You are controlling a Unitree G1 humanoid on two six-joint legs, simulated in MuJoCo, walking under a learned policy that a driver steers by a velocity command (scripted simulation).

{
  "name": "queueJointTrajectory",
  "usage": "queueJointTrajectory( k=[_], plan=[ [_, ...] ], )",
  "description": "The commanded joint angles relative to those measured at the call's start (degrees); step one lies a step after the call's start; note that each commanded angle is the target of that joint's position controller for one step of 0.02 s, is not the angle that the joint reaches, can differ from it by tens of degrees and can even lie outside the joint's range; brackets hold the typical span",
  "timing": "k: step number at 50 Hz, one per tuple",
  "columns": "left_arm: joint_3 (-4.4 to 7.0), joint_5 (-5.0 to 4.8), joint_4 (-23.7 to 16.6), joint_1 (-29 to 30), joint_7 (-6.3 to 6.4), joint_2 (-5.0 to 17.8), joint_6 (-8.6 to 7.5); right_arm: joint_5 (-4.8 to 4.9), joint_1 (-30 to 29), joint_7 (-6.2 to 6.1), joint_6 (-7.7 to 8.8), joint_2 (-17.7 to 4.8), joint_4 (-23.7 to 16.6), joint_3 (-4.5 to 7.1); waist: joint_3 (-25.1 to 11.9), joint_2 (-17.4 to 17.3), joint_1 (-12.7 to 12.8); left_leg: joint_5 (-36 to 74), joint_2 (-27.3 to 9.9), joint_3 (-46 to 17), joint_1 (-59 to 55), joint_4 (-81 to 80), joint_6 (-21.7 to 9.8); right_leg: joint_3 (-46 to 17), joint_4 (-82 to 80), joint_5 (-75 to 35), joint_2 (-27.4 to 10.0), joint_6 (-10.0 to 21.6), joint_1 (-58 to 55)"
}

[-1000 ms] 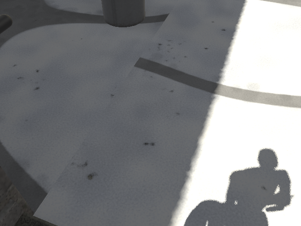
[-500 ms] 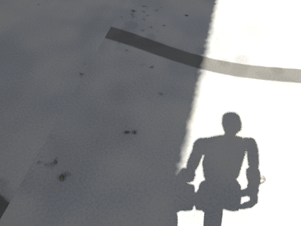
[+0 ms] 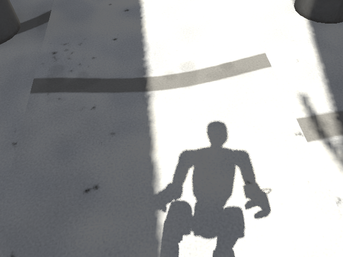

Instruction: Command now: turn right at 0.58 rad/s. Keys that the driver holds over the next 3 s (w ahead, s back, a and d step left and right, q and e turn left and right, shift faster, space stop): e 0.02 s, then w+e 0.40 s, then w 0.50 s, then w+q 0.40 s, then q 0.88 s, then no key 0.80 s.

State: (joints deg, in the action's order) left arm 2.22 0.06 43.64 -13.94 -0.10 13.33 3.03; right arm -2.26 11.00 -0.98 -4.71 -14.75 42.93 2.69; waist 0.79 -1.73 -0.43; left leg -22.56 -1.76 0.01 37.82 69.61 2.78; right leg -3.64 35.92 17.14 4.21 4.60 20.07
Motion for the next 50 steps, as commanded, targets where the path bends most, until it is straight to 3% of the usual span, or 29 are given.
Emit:
queueJointTrajectory(
  k=[1,4,9,11,13,14,15,16,17,18,19,22,23,26,27,29,32,36,39,41,42,43,44,45,46,47,48,49,50],
  plan=[
    [2.90,0.02,-5.3,0.8,0.46,9.5,-1.08,-0.27,-0.5,0.41,0.27,-2.6,-4.3,0.62,-6.6,5.0,-0.2,3.6,0.7,-0.5,3.6,-2.0,0.0,-17.3,-9.9,-28.3,-12.2,10.2,-9.2],
    [3.30,1.03,-6.6,-2.7,-0.14,9.8,-0.73,-0.30,-4.8,1.31,0.81,-2.5,-6.1,0.05,-5.8,7.5,3.2,3.3,1.6,-1.2,5.0,-10.1,-0.2,-23.3,-15.7,7.3,-10.9,10.6,-10.5],
    [3.45,1.76,-8.7,-3.0,-1.72,10.6,-1.62,0.22,-5.8,2.42,2.78,-3.2,-6.0,0.01,-2.7,9.1,2.8,0.3,3.7,-0.4,-6.6,-16.1,-1.5,-27.0,-18.2,14.1,-10.0,12.3,-1.5],
    [3.45,1.70,-9.1,-2.7,-1.78,10.4,-1.57,1.36,-4.8,2.05,3.56,-3.0,-6.5,-0.37,-1.1,9.4,1.7,-8.1,4.6,-2.1,-12.5,-26.4,-2.5,-28.9,-17.8,13.8,-9.7,12.1,0.8],
    [3.53,1.40,-9.9,1.3,-1.15,10.1,-1.02,2.14,6.5,1.10,4.22,-2.2,-2.8,-0.23,-0.2,6.9,-4.9,-1.1,5.4,-1.0,-32.7,-40.3,-3.9,-28.0,-14.1,16.4,-6.7,9.3,12.1],
    [3.16,0.65,-10.3,2.2,-0.52,7.3,-1.34,1.68,14.4,0.31,4.56,-4.1,-0.3,0.49,0.6,2.6,-8.3,1.0,1.8,-2.1,-47.5,-45.6,-5.0,-23.4,-6.1,21.9,-2.8,6.1,24.5],
    [1.87,-0.07,-9.9,-0.1,-0.08,0.7,-2.03,0.81,18.6,0.00,5.15,-9.2,0.0,1.45,-1.6,-11.0,-8.2,-19.9,-12.8,-21.2,-55.3,-52.5,-6.3,-10.0,17.5,22.7,5.6,1.6,33.3],
    [2.82,0.09,-14.1,9.6,-0.25,6.1,-3.08,0.23,20.1,-0.02,5.49,-13.7,0.4,2.54,5.4,-9.7,-10.3,-28.0,-20.0,-41.6,-51.5,-59.4,-9.2,-8.9,22.4,18.5,8.4,1.5,48.1],
    [3.53,1.41,-13.8,12.0,-0.69,8.4,-3.72,0.18,18.1,-0.20,6.14,-11.7,1.2,2.28,10.0,-2.5,-7.0,-24.3,-20.3,-38.4,-47.9,-58.8,-9.2,-11.4,26.3,10.2,3.5,1.0,50.1],
    [3.51,1.54,-10.4,7.0,-1.47,7.8,-3.72,0.67,14.2,-0.10,6.63,-8.9,0.3,1.68,9.3,-0.4,-3.5,-19.2,-18.0,-32.5,-42.8,-58.8,-8.2,-11.9,26.4,4.1,1.8,0.7,43.6],
    [3.56,1.16,-7.7,3.1,-2.20,7.3,-3.38,0.78,9.8,0.07,6.95,-7.0,-0.7,1.27,8.4,-1.3,-0.7,-10.9,-14.6,-25.5,-39.2,-59.2,-7.5,-10.3,27.5,-0.5,0.8,-0.6,38.6],
    [3.97,2.22,-3.3,-0.7,-3.71,7.0,-2.15,0.09,5.1,0.73,8.38,-4.9,-1.5,0.81,4.4,-3.5,2.9,11.2,-9.5,-10.1,-27.6,-57.9,-10.8,-5.9,35.1,-14.0,-0.8,-2.2,24.7],
    [3.70,1.95,-3.3,0.5,-3.76,6.1,-2.16,0.39,7.3,1.06,8.59,-5.0,-0.5,0.91,4.6,-2.7,2.5,15.6,-9.3,-7.5,-26.4,-57.1,-10.8,-5.7,35.2,-16.8,-0.8,-2.1,24.0],
    [3.52,3.30,-1.0,4.3,-3.04,5.7,-2.41,0.96,15.5,1.00,9.47,-4.8,4.4,0.85,4.5,-2.1,0.5,24.8,-8.3,-3.7,-34.6,-51.0,-9.5,-7.3,31.1,-23.7,-0.8,-2.2,29.6],
    [3.53,2.67,-1.3,7.2,-2.85,6.2,-2.91,0.83,16.7,1.11,9.90,-5.4,5.0,0.88,5.2,-2.9,-0.1,21.3,-6.7,-1.5,-35.0,-51.1,-9.2,-5.2,23.6,-27.0,-0.7,-2.1,29.4],
    [2.91,3.21,-2.0,14.6,-2.75,5.1,-3.89,0.56,22.9,0.66,11.00,-5.6,8.3,0.53,7.8,-4.2,-4.0,24.3,-7.4,-3.0,-38.1,-49.5,-11.0,-3.5,19.6,-29.8,-0.7,-2.0,32.0],
    [1.33,2.71,-3.1,22.2,-3.61,3.0,-5.75,0.52,23.0,0.55,11.69,-4.7,10.4,-0.12,9.3,-2.0,-5.5,19.7,-6.4,-0.3,-32.1,-47.8,-11.2,1.0,3.6,-40.5,-2.3,-1.4,21.9],
    [0.29,1.73,-0.7,23.3,-3.97,2.5,-5.63,0.37,23.0,0.47,10.93,-4.8,12.9,-0.90,9.6,-1.8,-8.2,22.2,-7.0,-1.4,-38.3,-41.2,-12.3,3.7,-9.3,-42.9,-5.7,-0.4,17.6],
    [-0.48,2.09,1.3,22.0,-2.70,2.0,-6.02,-1.49,25.9,-0.25,8.64,-3.9,15.6,-1.28,9.9,-0.4,-8.7,30.5,-6.9,-3.4,-46.8,-31.5,-13.5,3.5,-19.4,-36.5,-8.5,0.6,16.6],
    [0.15,2.57,5.3,13.8,-1.49,4.2,-6.11,-1.50,27.6,-0.13,7.71,-3.9,17.9,-1.30,5.3,2.0,-5.1,39.4,-7.1,-3.3,-43.7,-19.4,-14.0,6.1,-19.3,-31.5,-7.4,2.2,3.1],
    [0.74,3.15,9.8,2.9,-0.94,5.4,-6.54,-1.00,28.6,0.07,7.27,-3.0,18.9,-1.37,0.7,4.8,-0.5,35.0,-5.7,-1.9,-36.4,-6.2,-13.9,8.1,-20.1,-33.6,-6.8,2.7,-12.7],
    [1.81,3.98,13.6,-7.6,-1.03,8.8,-6.92,0.11,27.8,0.46,7.45,-3.2,19.2,-0.99,-4.2,7.7,4.1,15.3,-1.5,1.0,-22.2,10.0,-12.3,5.3,-14.6,-40.9,-10.0,3.5,-31.0],
    [2.77,3.75,14.8,-15.3,-1.45,12.3,-6.98,2.91,32.3,-0.01,7.77,-0.4,18.9,-0.46,-16.3,16.5,3.7,-27.5,3.6,0.6,0.4,34.7,-9.3,-6.2,10.3,-73.6,-24.2,8.5,-57.6],
    [3.14,0.79,14.7,-20.0,-1.67,11.9,-6.51,5.97,28.7,-0.63,8.83,-5.7,16.1,0.20,-26.1,13.5,9.6,-21.8,3.3,-6.3,11.7,35.7,-9.2,-17.4,7.3,-58.6,-29.7,14.1,-66.5],
    [3.80,0.69,13.1,-17.0,-0.34,13.8,-5.69,5.57,20.9,-0.60,9.54,-6.5,12.7,-0.05,-23.8,15.8,9.5,-15.3,0.7,-2.5,19.2,32.5,-7.8,-23.7,-4.4,-27.7,-30.2,16.8,-60.8],
    [2.98,1.74,11.7,-9.7,0.61,9.2,-5.63,2.66,13.1,-0.16,9.48,-6.6,12.2,0.13,-10.6,6.0,8.1,-8.6,-1.3,0.2,18.3,26.3,-7.7,-18.9,-14.2,-14.5,-25.3,13.4,-44.4],
    [2.35,1.83,11.1,-4.9,1.34,7.9,-6.87,1.30,10.6,0.47,9.78,-5.7,10.9,0.39,-6.3,5.8,5.2,0.9,-2.1,-3.1,13.7,16.9,-6.9,-17.9,-15.2,-19.3,-26.2,12.9,-32.9],
    [1.78,1.31,11.6,-3.5,1.50,6.0,-7.75,-0.03,11.5,1.03,8.70,-3.4,12.2,0.29,-1.0,1.4,1.2,2.9,-3.3,-3.1,4.9,8.6,-5.8,-13.5,-16.8,-28.7,-24.5,11.3,-19.2],
    [1.67,0.73,12.5,-2.9,1.35,5.2,-8.65,-1.32,12.8,1.69,7.42,0.3,13.0,-0.13,1.5,0.5,-1.5,2.9,-3.6,-3.6,-1.7,2.5,-4.4,-9.8,-17.7,-30.0,-22.1,9.9,-9.9]
  ],
)
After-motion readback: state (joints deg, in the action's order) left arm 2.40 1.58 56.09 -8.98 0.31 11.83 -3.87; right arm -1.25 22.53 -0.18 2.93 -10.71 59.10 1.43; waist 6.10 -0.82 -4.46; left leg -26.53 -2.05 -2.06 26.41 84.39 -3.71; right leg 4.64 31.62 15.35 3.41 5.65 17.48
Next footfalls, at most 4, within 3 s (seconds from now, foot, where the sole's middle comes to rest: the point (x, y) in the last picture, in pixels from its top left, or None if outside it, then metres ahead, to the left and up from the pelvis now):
0.28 left None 0.07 0.10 -0.77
0.86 right None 0.40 -0.20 -0.92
1.30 left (219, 211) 0.73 -0.13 -0.92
1.88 right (251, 184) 0.86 -0.30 -0.92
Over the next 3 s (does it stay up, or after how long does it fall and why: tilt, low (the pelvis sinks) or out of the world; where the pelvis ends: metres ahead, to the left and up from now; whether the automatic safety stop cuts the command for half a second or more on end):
stays up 0.76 -0.19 -0.14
